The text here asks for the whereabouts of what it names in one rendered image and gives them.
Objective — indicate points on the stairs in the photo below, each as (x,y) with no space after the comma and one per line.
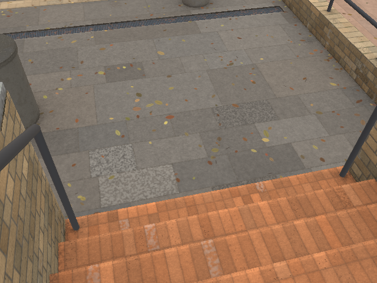
(315,227)

